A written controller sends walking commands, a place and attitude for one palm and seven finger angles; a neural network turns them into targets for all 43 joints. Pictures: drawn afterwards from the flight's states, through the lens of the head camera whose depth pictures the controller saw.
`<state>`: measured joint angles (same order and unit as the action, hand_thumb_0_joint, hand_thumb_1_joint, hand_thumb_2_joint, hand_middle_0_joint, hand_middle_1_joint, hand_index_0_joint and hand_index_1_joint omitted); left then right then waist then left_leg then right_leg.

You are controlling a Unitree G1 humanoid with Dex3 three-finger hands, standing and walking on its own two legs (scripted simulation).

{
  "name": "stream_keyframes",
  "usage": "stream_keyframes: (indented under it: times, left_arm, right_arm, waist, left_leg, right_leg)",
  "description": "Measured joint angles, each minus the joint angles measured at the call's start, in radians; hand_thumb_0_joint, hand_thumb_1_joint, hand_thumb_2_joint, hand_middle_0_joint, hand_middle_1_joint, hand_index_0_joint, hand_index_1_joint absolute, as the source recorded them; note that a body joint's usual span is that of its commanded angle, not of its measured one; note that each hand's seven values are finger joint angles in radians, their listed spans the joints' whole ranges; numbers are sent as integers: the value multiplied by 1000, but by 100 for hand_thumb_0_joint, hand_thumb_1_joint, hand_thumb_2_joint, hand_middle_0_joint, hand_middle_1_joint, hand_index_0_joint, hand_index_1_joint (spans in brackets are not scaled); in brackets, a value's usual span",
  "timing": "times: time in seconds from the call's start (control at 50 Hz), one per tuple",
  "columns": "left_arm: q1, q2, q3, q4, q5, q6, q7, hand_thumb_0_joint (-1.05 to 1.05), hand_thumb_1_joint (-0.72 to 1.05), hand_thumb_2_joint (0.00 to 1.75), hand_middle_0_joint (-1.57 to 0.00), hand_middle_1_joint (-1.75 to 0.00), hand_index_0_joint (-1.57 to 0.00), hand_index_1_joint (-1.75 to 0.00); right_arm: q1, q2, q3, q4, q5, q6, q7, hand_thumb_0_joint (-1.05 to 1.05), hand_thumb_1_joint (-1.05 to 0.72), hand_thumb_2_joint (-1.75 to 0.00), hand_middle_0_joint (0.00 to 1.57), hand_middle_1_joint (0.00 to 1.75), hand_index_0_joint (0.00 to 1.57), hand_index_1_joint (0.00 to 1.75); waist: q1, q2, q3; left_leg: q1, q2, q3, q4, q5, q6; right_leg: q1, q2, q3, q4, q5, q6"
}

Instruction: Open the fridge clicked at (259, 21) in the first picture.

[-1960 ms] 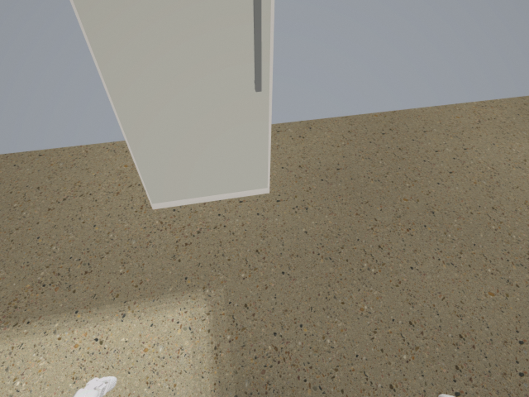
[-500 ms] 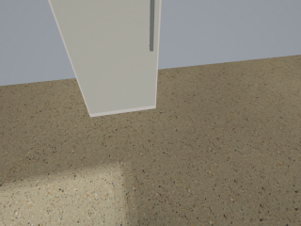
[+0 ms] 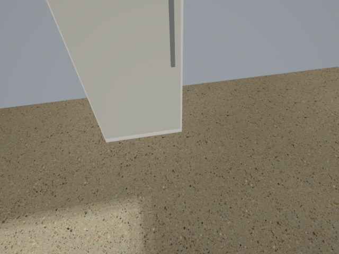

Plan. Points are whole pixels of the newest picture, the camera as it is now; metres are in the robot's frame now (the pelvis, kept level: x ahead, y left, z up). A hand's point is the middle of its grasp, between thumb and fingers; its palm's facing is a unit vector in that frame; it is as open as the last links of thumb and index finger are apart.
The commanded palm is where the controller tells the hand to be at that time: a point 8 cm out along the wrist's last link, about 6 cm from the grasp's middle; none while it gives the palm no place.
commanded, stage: walk to a spot facing it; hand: right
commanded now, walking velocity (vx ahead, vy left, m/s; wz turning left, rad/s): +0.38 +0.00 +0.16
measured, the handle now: (171, 25) +1.06 +0.05 +0.10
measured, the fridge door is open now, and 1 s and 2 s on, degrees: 0 0 0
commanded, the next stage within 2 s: turn to face it in 0.32 s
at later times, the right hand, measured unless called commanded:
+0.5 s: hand (225, 211) +0.29 -0.14 -0.17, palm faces -0.04 +0.98 -0.20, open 7.2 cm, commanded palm none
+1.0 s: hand (234, 189) +0.36 -0.18 -0.17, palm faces -0.17 +0.98 -0.14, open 7.4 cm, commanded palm none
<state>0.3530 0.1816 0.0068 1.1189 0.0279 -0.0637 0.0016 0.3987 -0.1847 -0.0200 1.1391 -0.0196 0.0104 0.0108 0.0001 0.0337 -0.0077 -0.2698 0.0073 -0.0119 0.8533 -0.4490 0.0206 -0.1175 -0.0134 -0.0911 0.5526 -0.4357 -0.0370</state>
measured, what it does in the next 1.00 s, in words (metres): walks ahead: left foot, then right foot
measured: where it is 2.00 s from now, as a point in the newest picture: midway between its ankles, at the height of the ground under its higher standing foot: (165, 198)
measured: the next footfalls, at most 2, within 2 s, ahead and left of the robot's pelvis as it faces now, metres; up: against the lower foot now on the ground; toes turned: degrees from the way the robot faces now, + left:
left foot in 0.32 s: +0.29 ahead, +0.11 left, +0.00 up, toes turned +11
right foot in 0.76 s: +0.39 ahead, -0.11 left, +0.00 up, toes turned +1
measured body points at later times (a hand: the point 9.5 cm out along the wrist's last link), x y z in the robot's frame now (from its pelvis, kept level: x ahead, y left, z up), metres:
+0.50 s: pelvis +0.20 +0.03 +0.00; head +0.22 +0.03 +0.45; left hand +0.15 +0.25 -0.16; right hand +0.30 -0.20 -0.15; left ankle +0.25 +0.10 -0.73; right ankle +0.17 -0.10 -0.64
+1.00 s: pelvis +0.32 -0.01 +0.02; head +0.33 -0.03 +0.46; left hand +0.30 +0.23 -0.13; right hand +0.37 -0.23 -0.15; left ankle +0.27 +0.12 -0.66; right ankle +0.35 -0.11 -0.73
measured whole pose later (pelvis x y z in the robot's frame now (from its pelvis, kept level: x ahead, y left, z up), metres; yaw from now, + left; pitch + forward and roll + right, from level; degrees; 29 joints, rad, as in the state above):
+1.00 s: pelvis +0.32 -0.01 +0.02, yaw +13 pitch +0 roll +1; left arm 0.25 0.15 0.04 1.04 0.03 -0.05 0.02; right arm 0.28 -0.18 -0.07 1.07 -0.03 0.02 0.02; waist 0.00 0.03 0.02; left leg -0.43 0.06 0.05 0.99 -0.38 0.00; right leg -0.20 -0.08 -0.19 0.43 -0.22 -0.02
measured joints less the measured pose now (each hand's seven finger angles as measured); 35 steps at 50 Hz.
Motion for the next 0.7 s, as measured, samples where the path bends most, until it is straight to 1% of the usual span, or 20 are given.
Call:
stream_keyframes:
  times: [0.04, 0.06, 0.1, 0.12, 0.16, 0.2, 0.24, 0.28, 0.3, 0.32, 0.34, 0.38, 0.4, 0.42, 0.44, 0.46, 0.5, 0.56, 0.62, 0.7]
  left_arm:
    - [41, -20, -3, 1, 0, -17, 15, 1, 91, 90, -20, -30, -20, -30]
    - [62, -32, -5, 7, 0, -20, 19, 1, 91, 90, -20, -30, -20, -30]
    - [102, -55, -8, 27, 0, -23, 25, 1, 91, 90, -20, -30, -20, -30]
    - [121, -66, -10, 40, -2, -23, 28, 1, 91, 90, -20, -30, -20, -30]
    - [154, -84, -13, 64, -4, -22, 32, 1, 91, 90, -20, -30, -20, -30]
    - [178, -96, -14, 83, -5, -20, 35, 1, 91, 90, -20, -30, -20, -30]
    - [194, -101, -13, 100, -7, -16, 34, 1, 91, 90, -20, -30, -20, -30]
    - [203, -99, -7, 116, -10, -9, 32, 1, 91, 90, -20, -30, -20, -30]
    - [208, -97, -3, 124, -12, -5, 31, 1, 91, 90, -20, -30, -20, -30]
    - [216, -97, 1, 130, -14, 0, 29, 1, 91, 90, -20, -30, -20, -30]
    - [213, -95, 4, 133, -19, 6, 25, 1, 91, 90, -20, -30, -20, -30]
    - [170, -85, 13, 119, -27, 20, 22, 1, 91, 90, -20, -30, -20, -30]
    - [141, -80, 18, 105, -27, 23, 20, 1, 91, 90, -20, -30, -20, -30]
    - [111, -75, 22, 88, -24, 26, 18, 1, 91, 90, -20, -30, -20, -30]
    - [78, -69, 25, 67, -19, 29, 17, 1, 91, 90, -20, -30, -20, -30]
    - [44, -64, 28, 43, -14, 31, 16, 1, 91, 90, -20, -30, -20, -30]
    - [-19, -53, 32, -7, -8, 34, 17, 1, 91, 90, -20, -30, -19, -30]
    - [-101, -39, 35, -66, -3, 41, 26, 1, 93, 90, -20, -30, -19, -30]
    - [-152, -12, 39, -94, -6, 42, 23, 2, 96, 90, -20, -30, -19, -30]
    - [-186, -8, 31, -100, -8, 41, 16, 1, 95, 90, -19, -30, -19, -30]
  right_arm:
    - [-18, 4, -6, 6, -1, 3, 2, 1, -91, -90, 20, 30, 20, 30]
    - [-33, 3, -10, 1, -2, 2, 5, 1, -91, -90, 20, 30, 20, 30]
    - [-73, -3, -19, -19, -4, 0, 11, 1, -91, -90, 20, 30, 20, 30]
    - [-97, -6, -22, -32, -4, -1, 14, 1, -91, -90, 20, 30, 20, 30]
    - [-147, -8, -25, -59, -4, -1, 19, 1, -91, -90, 20, 30, 19, 30]
    - [-200, -6, -26, -86, -1, -4, 22, 1, -91, -90, 20, 30, 19, 30]
    - [-248, -1, -23, -111, 2, -12, 22, 1, -91, -90, 20, 30, 19, 30]
    - [-282, 3, -22, -131, 1, -27, 19, 1, -91, -90, 20, 30, 19, 30]
    - [-290, 3, -22, -138, -1, -37, 17, 1, -91, -90, 20, 30, 19, 30]
    - [-290, 2, -22, -144, -4, -50, 15, 1, -91, -90, 20, 30, 19, 30]
    - [-290, 2, -25, -146, -7, -64, 11, 0, -91, -90, 20, 30, 19, 30]
    - [-288, 6, -29, -146, 1, -79, -1, 0, -91, -90, 20, 30, 19, 30]
    - [-282, 7, -29, -142, 5, -79, -5, 0, -91, -90, 20, 30, 19, 30]
    - [-271, 7, -28, -135, 8, -76, -9, 0, -91, -90, 20, 30, 19, 30]
    - [-258, 8, -27, -127, 9, -73, -13, 0, -91, -90, 20, 30, 19, 30]
    - [-245, 11, -24, -116, 7, -70, -19, 0, -91, -90, 20, 30, 19, 30]
    - [-218, 10, -32, -101, 7, -65, -35, 0, -93, -90, 20, 30, 20, 30]
    - [-180, 9, -23, -85, 2, -54, -32, 0, -94, -90, 20, 30, 20, 30]
    - [-150, 20, -17, -80, 0, -46, -24, 0, -94, -90, 20, 30, 20, 30]
    - [-118, 31, -18, -80, -2, -36, -19, 0, -92, -90, 20, 30, 20, 30]
  waist:
    - [20, -4, 17]
    - [25, -4, 27]
    - [27, -1, 45]
    - [25, 0, 54]
    - [23, 0, 72]
    - [25, -5, 91]
    - [29, -15, 110]
    - [32, -27, 123]
    - [30, -28, 124]
    - [26, -23, 119]
    - [19, -22, 116]
    - [23, -33, 123]
    - [25, -36, 125]
    - [27, -35, 119]
    - [28, -33, 111]
    - [30, -33, 103]
    - [33, -38, 85]
    - [31, -49, 63]
    - [14, -58, 52]
    - [-18, -48, 46]
  left_leg:
    - [-88, 2, 27, 176, 8, 9]
    - [-131, 9, 40, 229, 22, 11]
    - [-214, 25, 59, 283, 69, 9]
    - [-251, 33, 68, 284, 97, 8]
    - [-309, 47, 87, 233, 157, 7]
    - [-331, 52, 110, 106, 213, 12]
    - [-319, 37, 136, -39, 239, 28]
    - [-278, 7, 158, -143, 258, 51]
    - [-243, -7, 168, -187, 275, 63]
    - [-193, -16, 174, -236, 300, 77]
    - [-176, -19, 177, -234, 336, 92]
    - [-159, -31, 184, -172, 258, 102]
    - [-132, -38, 185, -177, 227, 100]
    - [-105, -43, 184, -196, 211, 97]
    - [-79, -47, 181, -222, 210, 91]
    - [-55, -50, 177, -251, 217, 84]
    - [-16, -56, 169, -306, 229, 83]
    - [22, -58, 151, -360, 235, 76]
    - [44, -59, 129, -382, 226, 62]
    - [60, -60, 99, -375, 196, 40]
  right_leg:
    - [48, 0, -1, -55, 9, -5]
    - [73, 0, 0, -86, 16, -6]
    - [123, 1, -4, -148, 30, -3]
    - [147, 2, -8, -178, 34, -1]
    - [196, 4, -17, -233, 40, 6]
    - [243, 6, -27, -279, 38, 12]
    - [287, 2, -39, -301, 21, 20]
    - [313, -9, -53, -266, -22, 28]
    - [314, -14, -60, -211, -50, 31]
    - [297, -19, -66, -113, -78, 34]
    - [240, -32, -65, 54, -75, 32]
    - [61, -41, 6, 476, -59, 20]
    - [-19, -45, 30, 618, -30, 14]
    - [-97, -51, 42, 706, 1, 11]
    - [-169, -61, 46, 751, 26, 12]
    - [-234, -74, 48, 760, 43, 14]
    - [-336, -100, 51, 700, 64, 28]
    - [-413, -127, 40, 528, 109, 54]
    - [-416, -131, 31, 369, 164, 73]
    - [-336, -107, 24, 196, 177, 85]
